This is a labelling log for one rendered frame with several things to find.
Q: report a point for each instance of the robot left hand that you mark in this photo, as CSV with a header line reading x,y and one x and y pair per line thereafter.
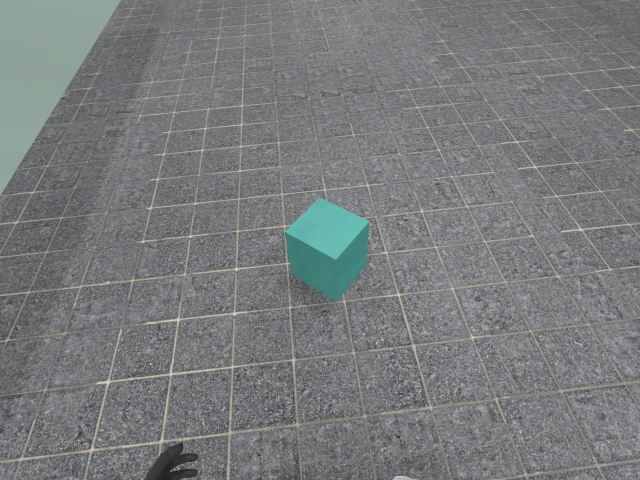
x,y
170,459

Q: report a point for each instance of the carton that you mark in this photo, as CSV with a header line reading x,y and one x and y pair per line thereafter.
x,y
327,247

